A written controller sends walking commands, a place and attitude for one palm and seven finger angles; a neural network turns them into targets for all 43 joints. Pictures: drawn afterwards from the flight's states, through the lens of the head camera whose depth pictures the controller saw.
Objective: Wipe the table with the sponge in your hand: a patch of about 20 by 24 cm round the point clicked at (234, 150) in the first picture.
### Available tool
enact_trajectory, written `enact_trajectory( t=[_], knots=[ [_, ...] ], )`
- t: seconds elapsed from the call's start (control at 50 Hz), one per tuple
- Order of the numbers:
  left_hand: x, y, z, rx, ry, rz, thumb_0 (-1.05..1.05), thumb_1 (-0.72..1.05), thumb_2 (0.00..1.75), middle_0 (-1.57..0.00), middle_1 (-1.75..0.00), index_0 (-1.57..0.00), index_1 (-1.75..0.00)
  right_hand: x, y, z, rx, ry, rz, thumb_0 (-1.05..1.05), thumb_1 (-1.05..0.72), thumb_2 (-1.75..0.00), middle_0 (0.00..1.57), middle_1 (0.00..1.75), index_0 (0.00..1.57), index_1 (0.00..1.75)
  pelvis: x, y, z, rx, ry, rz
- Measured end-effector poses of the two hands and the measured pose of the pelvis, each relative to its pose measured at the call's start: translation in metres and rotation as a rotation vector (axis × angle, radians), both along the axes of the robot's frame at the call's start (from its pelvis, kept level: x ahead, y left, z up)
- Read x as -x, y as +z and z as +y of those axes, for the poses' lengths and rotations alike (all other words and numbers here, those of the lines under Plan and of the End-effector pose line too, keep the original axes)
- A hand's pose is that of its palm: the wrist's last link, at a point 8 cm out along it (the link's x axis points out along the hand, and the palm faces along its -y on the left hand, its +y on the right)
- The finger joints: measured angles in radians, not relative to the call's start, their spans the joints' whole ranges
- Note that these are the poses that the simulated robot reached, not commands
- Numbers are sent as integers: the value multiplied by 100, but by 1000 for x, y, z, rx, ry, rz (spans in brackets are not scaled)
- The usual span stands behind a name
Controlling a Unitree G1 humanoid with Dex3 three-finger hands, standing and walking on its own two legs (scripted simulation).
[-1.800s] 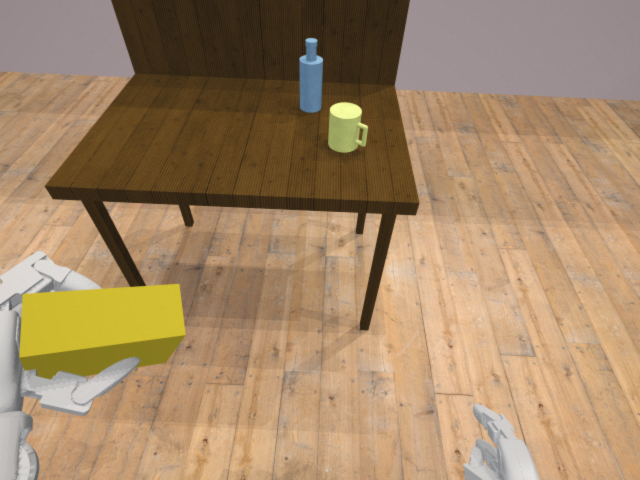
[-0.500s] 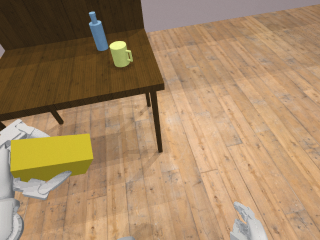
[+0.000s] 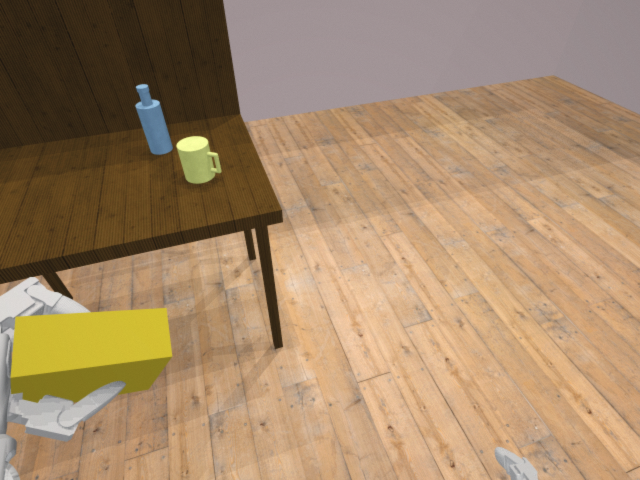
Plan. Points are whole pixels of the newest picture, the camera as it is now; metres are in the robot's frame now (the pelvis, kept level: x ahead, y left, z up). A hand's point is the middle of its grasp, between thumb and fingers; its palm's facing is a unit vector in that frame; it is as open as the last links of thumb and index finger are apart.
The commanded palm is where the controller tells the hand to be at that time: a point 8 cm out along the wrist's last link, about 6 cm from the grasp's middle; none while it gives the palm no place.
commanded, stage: take the last steps up to it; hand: left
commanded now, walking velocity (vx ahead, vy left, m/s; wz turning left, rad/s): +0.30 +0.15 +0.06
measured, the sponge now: (114, 355) +0.21 +0.22 +0.14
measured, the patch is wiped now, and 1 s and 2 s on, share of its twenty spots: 0.00 0.00 0.00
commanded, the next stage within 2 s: come to a stop and stand still in 1.36 s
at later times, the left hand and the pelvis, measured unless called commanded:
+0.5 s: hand (133, 277) +0.28 +0.21 +0.17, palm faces +0.36 -0.76 -0.55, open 9.6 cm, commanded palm +0.23 +0.26 +0.18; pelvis +0.07 -0.03 +0.01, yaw +1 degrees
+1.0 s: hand (139, 193) +0.41 +0.25 +0.19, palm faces +0.38 -0.76 -0.52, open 9.6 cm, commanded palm +0.37 +0.30 +0.18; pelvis +0.20 +0.02 +0.00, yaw -1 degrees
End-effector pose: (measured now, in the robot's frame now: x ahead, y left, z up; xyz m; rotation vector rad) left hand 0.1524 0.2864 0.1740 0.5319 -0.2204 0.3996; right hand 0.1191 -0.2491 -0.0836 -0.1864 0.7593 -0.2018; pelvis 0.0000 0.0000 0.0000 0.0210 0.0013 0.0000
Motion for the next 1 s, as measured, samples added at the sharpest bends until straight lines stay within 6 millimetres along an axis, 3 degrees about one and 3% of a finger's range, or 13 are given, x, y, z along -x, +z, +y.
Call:
enact_trajectory(
  t=[0.08, 0.2, 0.32, 0.42, 0.5, 0.6, 0.66, 0.72, 0.84, 0.92, 1.0],
  knots=[
    [-11, -3, -8, 6, 41, 14, 0, -44, 98, -81, -133, -80, -133, -9, -19, 13, -63, 37, 18, 2, -90, -90, 20, 30, 20, 30, -9, -4, -10, -3, -10, -13],
    [-45, -2, -46, 0, -21, -34, 0, -44, 98, -81, -133, -80, -133, -32, -45, 11, -109, 111, 91, 2, -90, -90, 20, 30, 21, 30, -16, -15, -31, 2, 31, -34],
    [-63, 6, -61, -50, -98, 58, 0, -44, 98, -81, -133, -80, -133, -57, -24, -16, -89, 51, 99, 2, -90, -90, 20, 30, 21, 30, -35, 2, -38, -25, 9, 0],
    [-77, 16, -50, -110, -80, 98, 0, -44, 98, -81, -133, -80, -133, -80, -10, -33, -32, 37, 100, 2, -90, -90, 20, 30, 20, 30, -55, 10, -35, -41, 9, 19],
    [-91, 21, -36, -99, -45, 61, 0, -44, 98, -81, -133, -80, -133, -101, -3, -35, 7, 43, 92, 1, -91, -90, 20, 29, 20, 30, -75, 11, -25, -42, 11, 19],
    [-117, 14, -14, -34, -26, -13, 0, -44, 98, -81, -133, -80, -133, -133, 2, -16, 38, 41, 60, 2, -91, -90, 20, 29, 20, 30, -106, 4, -5, -30, 5, 11],
    [-139, 4, 1, -9, -44, -79, 0, -44, 98, -81, -133, -80, -133, -158, 1, 2, 49, 28, 4, 2, -91, -90, 20, 29, 20, 30, -124, -10, 11, -20, -11, 0],
    [-165, -1, 11, 10, -56, -99, 0, -44, 98, -81, -133, -80, -133, -177, 2, 27, 6, 24, -39, 2, -91, -90, 20, 29, 20, 30, -134, -12, 18, -24, -16, -16],
    [-192, 21, 8, -28, -112, -104, 0, -44, 98, -81, -133, -80, -133, -197, 3, 70, -95, 65, -49, 1, -90, -90, 20, 30, 20, 30, -158, -2, 24, 3, -15, 7],
    [-200, 38, 1, -84, -128, -93, 0, -44, 98, -81, -133, -80, -133, -205, -7, 79, -131, 76, 4, 1, -90, -90, 20, 30, 21, 30, -179, 3, 24, 10, -14, 20],
    [-217, 36, 1, -116, -74, -33, 0, -44, 98, -81, -133, -80, -133, -216, -23, 70, -145, 70, 60, 1, -90, -90, 20, 30, 21, 30, -203, 2, 17, 4, -12, 21]
  ],
)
